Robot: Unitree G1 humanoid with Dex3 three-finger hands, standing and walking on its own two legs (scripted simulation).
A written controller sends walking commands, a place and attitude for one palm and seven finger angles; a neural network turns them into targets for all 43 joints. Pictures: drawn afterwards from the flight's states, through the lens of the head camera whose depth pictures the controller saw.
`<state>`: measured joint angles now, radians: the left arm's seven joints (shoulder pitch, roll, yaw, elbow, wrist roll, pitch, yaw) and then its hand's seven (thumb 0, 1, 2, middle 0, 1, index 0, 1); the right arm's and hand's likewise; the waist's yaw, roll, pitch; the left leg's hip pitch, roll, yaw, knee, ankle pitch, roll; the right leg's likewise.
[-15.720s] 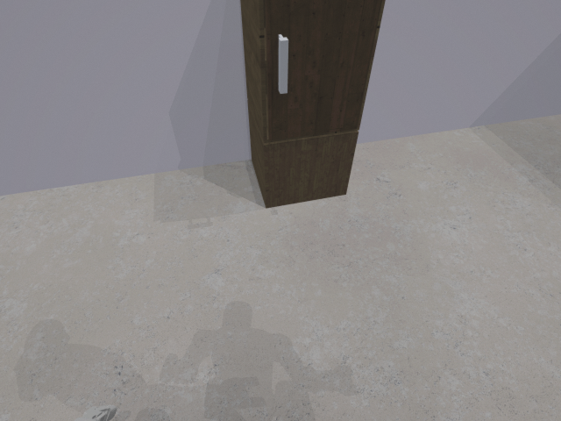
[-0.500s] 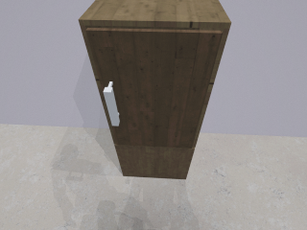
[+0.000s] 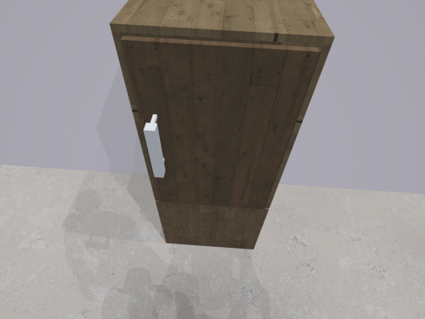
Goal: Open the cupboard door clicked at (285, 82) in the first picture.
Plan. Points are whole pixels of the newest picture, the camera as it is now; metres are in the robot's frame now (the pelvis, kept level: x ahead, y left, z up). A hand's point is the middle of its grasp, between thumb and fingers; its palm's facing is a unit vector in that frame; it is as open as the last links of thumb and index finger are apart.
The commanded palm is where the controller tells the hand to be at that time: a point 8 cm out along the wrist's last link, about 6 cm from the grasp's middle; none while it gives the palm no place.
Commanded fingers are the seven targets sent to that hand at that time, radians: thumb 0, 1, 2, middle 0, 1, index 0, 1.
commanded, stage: look again from close up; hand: left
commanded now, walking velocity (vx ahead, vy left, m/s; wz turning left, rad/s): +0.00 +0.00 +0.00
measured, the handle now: (157, 146) +0.53 +0.18 -0.02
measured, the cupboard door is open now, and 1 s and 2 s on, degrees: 0 0 0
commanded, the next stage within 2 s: raise the hand with hooked fingers in 0.12 s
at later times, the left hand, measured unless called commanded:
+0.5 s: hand (123, 264) +0.21 +0.18 +0.00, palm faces +0.10 -0.99 -0.02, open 7.9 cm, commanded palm +0.12 +0.24 -0.06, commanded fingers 0.00 0.55 0.75 -0.23 -0.53 -0.23 -0.53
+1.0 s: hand (115, 289) +0.18 +0.19 -0.04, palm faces -0.06 -1.00 -0.01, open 10.7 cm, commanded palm +0.15 +0.26 -0.04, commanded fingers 0.00 -0.03 0.50 -0.27 -0.90 -0.27 -0.90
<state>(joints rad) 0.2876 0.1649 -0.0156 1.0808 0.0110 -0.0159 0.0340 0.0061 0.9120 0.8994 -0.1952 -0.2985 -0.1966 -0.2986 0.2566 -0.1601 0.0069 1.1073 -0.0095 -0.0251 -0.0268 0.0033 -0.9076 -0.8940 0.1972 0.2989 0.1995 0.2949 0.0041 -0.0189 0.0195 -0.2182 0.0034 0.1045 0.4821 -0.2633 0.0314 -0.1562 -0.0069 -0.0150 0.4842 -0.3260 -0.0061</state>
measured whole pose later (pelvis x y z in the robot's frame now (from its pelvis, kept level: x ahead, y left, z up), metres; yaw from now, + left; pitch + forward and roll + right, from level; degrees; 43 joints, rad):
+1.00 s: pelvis -0.06 -0.02 -0.08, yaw +2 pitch +13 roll -2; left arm 0.21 0.32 0.24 0.18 -0.34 -0.24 -0.41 0.01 0.19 0.60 -0.25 -0.76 -0.25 -0.76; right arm 0.27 -0.20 0.05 0.55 0.04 -0.18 -0.08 0.01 -0.90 -0.89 0.20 0.30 0.21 0.30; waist -0.03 0.05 -0.12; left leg -0.91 0.06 0.01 1.12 -0.43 0.01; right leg -0.81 0.02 -0.10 1.11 -0.52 -0.05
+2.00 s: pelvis -0.05 +0.02 -0.06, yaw +2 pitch +12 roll -4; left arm -0.01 0.45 0.42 0.43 -0.37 -0.29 -0.58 -0.01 -0.50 0.30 -0.29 -1.20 -0.30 -1.20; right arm 0.31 -0.29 0.03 0.54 0.04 -0.18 -0.07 0.01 -0.90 -0.89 0.20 0.30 0.20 0.30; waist -0.02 0.03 -0.11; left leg -0.81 0.03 0.04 1.00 -0.41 0.06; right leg -0.69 0.00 -0.07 0.94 -0.46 0.01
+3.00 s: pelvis -0.04 +0.00 -0.07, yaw +2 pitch +16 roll -2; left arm -0.32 0.47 0.43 0.71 -0.30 -0.32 -0.52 -0.01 -0.50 0.30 -0.30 -1.20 -0.30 -1.20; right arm 0.32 -0.29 0.03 0.58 0.04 -0.12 -0.06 0.01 -0.90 -0.89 0.20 0.30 0.20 0.30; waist -0.06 0.02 -0.12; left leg -0.89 0.05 0.03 1.04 -0.43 0.03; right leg -0.78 0.02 -0.08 1.01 -0.50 -0.02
